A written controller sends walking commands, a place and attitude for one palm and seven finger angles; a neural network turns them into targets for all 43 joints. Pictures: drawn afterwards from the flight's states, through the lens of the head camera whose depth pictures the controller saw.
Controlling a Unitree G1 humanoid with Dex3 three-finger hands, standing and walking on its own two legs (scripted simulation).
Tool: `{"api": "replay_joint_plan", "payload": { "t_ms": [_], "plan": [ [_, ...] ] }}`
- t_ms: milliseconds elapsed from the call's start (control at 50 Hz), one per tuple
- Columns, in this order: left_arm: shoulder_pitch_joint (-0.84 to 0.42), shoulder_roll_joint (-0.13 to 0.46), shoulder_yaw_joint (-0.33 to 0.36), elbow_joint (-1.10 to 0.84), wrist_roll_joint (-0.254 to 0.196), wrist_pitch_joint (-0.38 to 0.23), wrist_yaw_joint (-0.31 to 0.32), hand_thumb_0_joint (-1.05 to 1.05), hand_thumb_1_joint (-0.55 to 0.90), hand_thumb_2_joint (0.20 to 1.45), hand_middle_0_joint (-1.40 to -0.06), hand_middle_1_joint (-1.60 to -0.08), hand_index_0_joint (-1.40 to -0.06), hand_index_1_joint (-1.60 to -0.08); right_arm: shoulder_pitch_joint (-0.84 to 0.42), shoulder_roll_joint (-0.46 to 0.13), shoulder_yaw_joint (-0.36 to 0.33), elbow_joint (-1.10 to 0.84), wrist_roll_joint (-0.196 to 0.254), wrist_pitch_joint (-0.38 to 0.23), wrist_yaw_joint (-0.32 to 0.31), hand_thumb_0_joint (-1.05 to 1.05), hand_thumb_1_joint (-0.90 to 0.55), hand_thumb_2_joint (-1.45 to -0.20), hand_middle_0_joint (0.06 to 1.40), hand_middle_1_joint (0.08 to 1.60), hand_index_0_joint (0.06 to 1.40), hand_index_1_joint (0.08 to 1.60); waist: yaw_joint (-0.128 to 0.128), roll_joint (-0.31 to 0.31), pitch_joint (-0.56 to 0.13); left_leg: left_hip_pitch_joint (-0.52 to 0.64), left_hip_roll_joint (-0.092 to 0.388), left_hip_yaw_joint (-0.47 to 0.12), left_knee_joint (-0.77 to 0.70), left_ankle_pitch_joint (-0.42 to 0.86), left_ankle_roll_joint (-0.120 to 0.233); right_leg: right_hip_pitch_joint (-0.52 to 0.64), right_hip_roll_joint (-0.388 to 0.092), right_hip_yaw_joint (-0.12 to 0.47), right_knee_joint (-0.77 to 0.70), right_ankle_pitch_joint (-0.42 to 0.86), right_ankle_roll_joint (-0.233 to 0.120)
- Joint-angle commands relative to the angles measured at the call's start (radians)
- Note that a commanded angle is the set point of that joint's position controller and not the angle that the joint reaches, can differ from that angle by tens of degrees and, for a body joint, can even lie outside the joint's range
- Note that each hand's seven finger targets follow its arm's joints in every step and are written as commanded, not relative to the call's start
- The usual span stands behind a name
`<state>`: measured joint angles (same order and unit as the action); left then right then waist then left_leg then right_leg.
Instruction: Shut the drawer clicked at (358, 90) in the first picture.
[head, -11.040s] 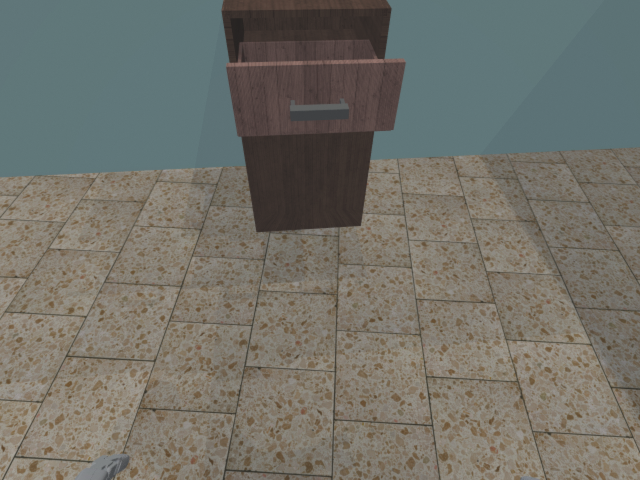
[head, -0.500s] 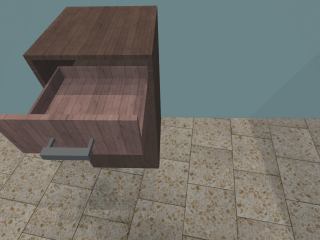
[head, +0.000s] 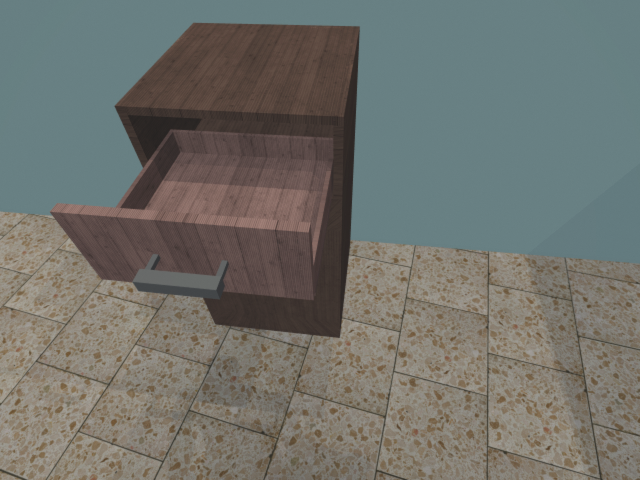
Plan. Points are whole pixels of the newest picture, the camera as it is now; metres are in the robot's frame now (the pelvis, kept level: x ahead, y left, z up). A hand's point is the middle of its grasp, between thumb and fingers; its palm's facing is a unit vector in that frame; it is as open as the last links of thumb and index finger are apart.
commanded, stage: come to a stop and stand still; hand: left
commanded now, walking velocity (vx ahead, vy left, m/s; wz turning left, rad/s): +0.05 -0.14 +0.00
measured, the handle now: (184, 273) +0.40 +0.28 -0.02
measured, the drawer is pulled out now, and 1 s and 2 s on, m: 0.28 0.28 0.28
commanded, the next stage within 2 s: look again from close up in 0.74 s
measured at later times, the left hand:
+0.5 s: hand out of the picture +0.05 +0.19 -0.18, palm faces +0.04 -0.97 -0.23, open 7.3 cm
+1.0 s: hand out of the picture +0.01 +0.18 -0.19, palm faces +0.04 -0.98 -0.18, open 7.3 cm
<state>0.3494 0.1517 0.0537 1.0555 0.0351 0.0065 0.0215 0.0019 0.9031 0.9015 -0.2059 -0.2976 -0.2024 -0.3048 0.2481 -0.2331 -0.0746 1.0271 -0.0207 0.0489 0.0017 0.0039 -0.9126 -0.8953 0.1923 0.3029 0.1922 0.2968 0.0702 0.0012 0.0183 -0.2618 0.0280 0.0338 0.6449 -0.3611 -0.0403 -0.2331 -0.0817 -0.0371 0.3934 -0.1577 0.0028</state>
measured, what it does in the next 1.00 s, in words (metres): steps on the spot: left foot, then right foot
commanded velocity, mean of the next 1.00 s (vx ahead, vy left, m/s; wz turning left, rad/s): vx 0.00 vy -0.03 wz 0.00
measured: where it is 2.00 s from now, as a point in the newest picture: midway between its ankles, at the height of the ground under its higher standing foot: outside the picture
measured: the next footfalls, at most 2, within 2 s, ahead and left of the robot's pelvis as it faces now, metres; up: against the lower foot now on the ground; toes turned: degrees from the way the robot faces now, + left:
left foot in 0.06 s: +0.07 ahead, +0.15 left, +0.00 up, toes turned +4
right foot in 0.34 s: +0.11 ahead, -0.05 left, +0.00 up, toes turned +0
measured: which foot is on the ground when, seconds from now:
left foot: up 0.00-0.04, down 0.06-1.00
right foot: down 0.00-0.06, up 0.08-0.32, down 0.34-1.00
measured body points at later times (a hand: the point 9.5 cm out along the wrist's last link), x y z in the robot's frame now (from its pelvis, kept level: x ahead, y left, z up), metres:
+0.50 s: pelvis +0.03 +0.01 -0.01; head +0.04 -0.01 +0.44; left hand +0.05 +0.24 -0.16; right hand +0.01 -0.19 -0.18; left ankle -0.02 +0.15 -0.75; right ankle +0.04 -0.09 -0.75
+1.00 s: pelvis +0.01 +0.02 -0.01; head +0.02 +0.02 +0.44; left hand +0.00 +0.23 -0.17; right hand +0.03 -0.21 -0.17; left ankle +0.00 +0.13 -0.75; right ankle +0.04 -0.09 -0.75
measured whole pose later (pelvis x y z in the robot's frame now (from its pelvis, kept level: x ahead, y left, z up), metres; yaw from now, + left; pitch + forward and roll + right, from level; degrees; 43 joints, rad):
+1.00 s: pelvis +0.01 +0.02 -0.01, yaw +1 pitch -3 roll -1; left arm 0.29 0.12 0.00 1.11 0.01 -0.02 0.05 0.00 0.91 0.90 -0.20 -0.30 -0.20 -0.30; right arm 0.26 -0.16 -0.02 1.06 -0.01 0.00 -0.04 0.00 -0.92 -0.89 0.19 0.30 0.19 0.30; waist 0.00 0.03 0.07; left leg -0.19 0.04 0.04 0.55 -0.30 0.00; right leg -0.22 0.01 -0.08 0.49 -0.22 -0.03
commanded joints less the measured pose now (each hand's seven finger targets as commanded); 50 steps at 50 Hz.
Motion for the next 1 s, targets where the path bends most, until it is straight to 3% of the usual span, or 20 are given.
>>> {"api": "replay_joint_plan", "payload": {
  "t_ms": [0, 20, 40, 60, 120, 200, 260, 300, 340, 360, 380, 400, 480, 800, 820, 840, 860, 900, 940, 980],
  "plan": [
    [-0.035, 0.136, 0.015, -0.036, -0.018, -0.006, 0.008, 0.000, 0.900, 0.900, -0.200, -0.300, -0.200, -0.300, 0.167, -0.006, 0.022, 0.008, 0.011, -0.059, -0.016, 0.000, -0.900, -0.900, 0.200, 0.300, 0.200, 0.300, -0.097, -0.053, -0.025, 0.289, 0.013, -0.005, -0.327, 0.137, 0.016, -0.182, -0.064, 0.118, -0.029, -0.263, -0.044],
    [-0.008, 0.081, 0.001, -0.031, -0.024, -0.004, 0.003, 0.000, 0.900, 0.900, -0.200, -0.300, -0.200, -0.300, 0.180, -0.068, 0.010, 0.007, 0.003, -0.070, -0.024, 0.000, -0.900, -0.900, 0.200, 0.300, 0.200, 0.300, -0.102, 0.152, -0.018, 0.267, 0.162, -0.215, -0.409, 0.008, 0.057, -0.248, 0.016, 0.048, 0.135, -0.241, -0.010],
    [0.010, 0.049, -0.005, -0.039, -0.020, -0.001, 0.003, 0.000, 0.900, 0.900, -0.200, -0.300, -0.200, -0.300, 0.145, -0.130, 0.001, -0.019, 0.005, -0.062, -0.029, 0.000, -0.900, -0.900, 0.200, 0.300, 0.200, 0.300, -0.090, 0.256, 0.022, 0.145, 0.304, -0.354, -0.505, -0.117, 0.107, -0.244, 0.044, -0.020, 0.247, -0.321, 0.013],
    [-0.018, 0.051, -0.006, -0.040, -0.015, 0.000, 0.004, 0.000, 0.900, 0.900, -0.200, -0.300, -0.200, -0.300, 0.101, -0.129, 0.008, -0.031, -0.004, -0.056, -0.032, 0.000, -0.900, -0.900, 0.200, 0.300, 0.200, 0.300, -0.087, 0.203, 0.101, 0.008, 0.321, -0.383, -0.541, -0.188, 0.149, -0.218, 0.037, 0.017, 0.314, -0.304, 0.011],
    [-0.007, 0.067, -0.002, 0.014, -0.007, 0.011, -0.011, 0.000, 0.900, 0.900, -0.200, -0.300, -0.200, -0.300, 0.029, -0.056, 0.034, -0.020, -0.002, -0.068, -0.045, 0.000, -0.900, -0.900, 0.200, 0.300, 0.200, 0.300, -0.063, 0.200, 0.166, -0.043, 0.219, -0.267, -0.547, -0.061, 0.127, -0.195, 0.020, 0.044, 0.420, -0.196, 0.022],
    [0.004, 0.048, -0.011, 0.028, -0.020, 0.001, -0.012, 0.000, 0.900, 0.900, -0.200, -0.300, -0.200, -0.300, 0.054, -0.034, 0.040, 0.014, 0.001, -0.077, -0.058, 0.000, -0.900, -0.900, 0.200, 0.300, 0.200, 0.300, -0.060, 0.165, 0.089, 0.100, 0.197, -0.148, -0.410, 0.471, 0.156, -0.158, 0.018, 0.021, 0.337, -0.198, 0.038],
    [-0.022, 0.048, -0.015, 0.022, -0.028, -0.009, -0.006, 0.000, 0.900, 0.900, -0.200, -0.300, -0.200, -0.300, 0.085, -0.038, 0.038, 0.042, 0.001, -0.076, -0.060, 0.000, -0.900, -0.900, 0.200, 0.300, 0.200, 0.300, -0.070, 0.159, 0.048, 0.159, 0.187, -0.133, -0.321, 0.658, 0.154, -0.070, 0.029, -0.004, 0.143, -0.164, 0.033],
    [0.033, 0.065, -0.013, 0.050, -0.028, -0.020, -0.002, 0.000, 0.900, 0.900, -0.200, -0.300, -0.200, -0.300, 0.089, -0.030, 0.036, 0.054, 0.010, -0.076, -0.058, 0.000, -0.900, -0.900, 0.200, 0.300, 0.200, 0.300, -0.048, 0.101, 0.000, 0.121, 0.132, -0.101, -0.243, 0.556, 0.101, 0.073, 0.021, 0.017, -0.023, 0.069, 0.022],
    [0.033, 0.110, -0.016, 0.063, -0.027, -0.030, 0.006, 0.000, 0.900, 0.900, -0.200, -0.300, -0.200, -0.300, 0.103, 0.024, 0.046, 0.055, 0.021, -0.074, -0.051, 0.000, -0.900, -0.900, 0.200, 0.300, 0.200, 0.300, -0.063, -0.043, -0.007, 0.023, 0.061, -0.054, -0.247, 0.265, 0.045, 0.167, -0.073, 0.114, -0.021, 0.311, -0.019],
    [0.016, 0.116, -0.019, 0.064, -0.028, -0.029, 0.006, 0.000, 0.900, 0.900, -0.200, -0.300, -0.200, -0.300, 0.105, 0.034, 0.048, 0.063, 0.020, -0.074, -0.046, 0.000, -0.900, -0.900, 0.200, 0.300, 0.200, 0.300, -0.069, -0.026, 0.010, 0.025, 0.044, -0.046, -0.273, 0.179, 0.038, 0.143, -0.096, 0.099, -0.011, 0.295, -0.030],
    [-0.003, 0.114, -0.017, 0.066, -0.030, -0.034, 0.007, 0.000, 0.900, 0.900, -0.200, -0.300, -0.200, -0.300, 0.114, 0.037, 0.048, 0.076, 0.014, -0.065, -0.047, 0.000, -0.900, -0.900, 0.200, 0.300, 0.200, 0.300, -0.074, -0.135, -0.003, 0.046, 0.043, -0.044, -0.269, 0.173, 0.028, 0.127, -0.075, 0.110, -0.018, 0.243, -0.042],
    [-0.013, 0.099, -0.022, 0.064, -0.032, -0.035, 0.009, 0.000, 0.900, 0.900, -0.200, -0.300, -0.200, -0.300, 0.124, 0.029, 0.049, 0.086, 0.012, -0.061, -0.048, 0.000, -0.900, -0.900, 0.200, 0.300, 0.200, 0.300, -0.076, -0.157, 0.010, 0.075, 0.048, -0.041, -0.270, 0.181, 0.028, 0.095, -0.070, 0.110, -0.039, 0.200, -0.048],
    [-0.031, 0.084, -0.026, 0.057, -0.034, -0.031, 0.014, 0.000, 0.900, 0.900, -0.200, -0.300, -0.200, -0.300, 0.143, 0.037, 0.056, 0.115, 0.011, -0.066, -0.048, 0.000, -0.900, -0.900, 0.200, 0.300, 0.200, 0.300, -0.071, -0.047, 0.021, 0.096, 0.071, -0.054, -0.302, 0.279, 0.033, 0.100, -0.039, 0.081, -0.029, 0.218, -0.038],
    [-0.018, 0.085, -0.024, 0.058, -0.033, -0.030, 0.019, 0.000, 0.900, 0.900, -0.200, -0.300, -0.200, -0.300, 0.161, 0.042, 0.056, 0.123, 0.011, -0.060, -0.052, 0.000, -0.900, -0.900, 0.200, 0.300, 0.200, 0.300, -0.070, 0.009, 0.036, 0.113, 0.076, -0.043, -0.301, 0.264, 0.028, 0.098, -0.030, 0.082, -0.058, 0.185, -0.044],
    [0.079, 0.126, -0.020, 0.097, -0.018, -0.058, 0.062, 0.000, 0.900, 0.900, -0.200, -0.300, -0.200, -0.300, 0.020, -0.001, 0.053, 0.050, 0.014, -0.081, -0.038, 0.000, -0.900, -0.900, 0.200, 0.300, 0.200, 0.300, -0.013, -0.050, 0.067, -0.036, 0.060, 0.030, -0.044, 0.184, 0.010, 0.131, -0.101, 0.149, 0.003, 0.748, 0.017],
    [0.082, 0.164, -0.019, 0.076, -0.017, -0.066, 0.056, 0.000, 0.900, 0.900, -0.200, -0.300, -0.200, -0.300, 0.041, 0.029, 0.060, -0.011, 0.022, -0.071, -0.039, 0.000, -0.900, -0.900, 0.200, 0.300, 0.200, 0.300, -0.059, -0.093, 0.043, -0.065, 0.025, 0.015, -0.011, 0.020, 0.016, 0.210, -0.169, 0.159, 0.025, 1.041, -0.017],
    [0.085, 0.153, -0.018, 0.048, -0.017, -0.063, 0.054, 0.000, 0.900, 0.900, -0.200, -0.300, -0.200, -0.300, 0.092, 0.058, 0.055, -0.014, 0.019, -0.069, -0.042, 0.000, -0.900, -0.900, 0.200, 0.300, 0.200, 0.300, -0.065, -0.081, -0.052, -0.043, 0.024, 0.001, -0.015, -0.051, 0.036, 0.244, -0.185, 0.168, 0.057, 1.027, -0.041],
    [0.019, 0.129, -0.028, 0.026, -0.017, -0.051, 0.046, 0.000, 0.900, 0.900, -0.200, -0.300, -0.200, -0.300, 0.128, 0.055, 0.053, 0.003, 0.022, -0.066, -0.040, 0.000, -0.900, -0.900, 0.200, 0.300, 0.200, 0.300, -0.095, -0.094, -0.143, 0.055, 0.016, 0.011, -0.089, -0.001, 0.028, 0.188, -0.152, 0.112, 0.041, 0.632, -0.108],
    [-0.043, 0.112, -0.033, -0.003, -0.021, -0.037, 0.034, 0.000, 0.900, 0.900, -0.200, -0.300, -0.200, -0.300, 0.158, 0.048, 0.052, 0.013, 0.011, -0.061, -0.032, 0.000, -0.900, -0.900, 0.200, 0.300, 0.200, 0.300, -0.115, -0.093, -0.077, 0.141, 0.021, -0.001, -0.162, 0.107, 0.032, 0.015, -0.082, 0.100, -0.010, 0.077, -0.084],
    [-0.052, 0.080, -0.035, -0.010, -0.022, -0.023, 0.029, 0.000, 0.900, 0.900, -0.200, -0.300, -0.200, -0.300, 0.139, 0.008, 0.050, 0.003, 0.000, -0.061, -0.029, 0.000, -0.900, -0.900, 0.200, 0.300, 0.200, 0.300, -0.108, -0.010, 0.082, 0.035, 0.077, -0.072, -0.226, 0.053, 0.059, -0.115, -0.028, 0.086, -0.045, -0.257, -0.054]
  ]
}}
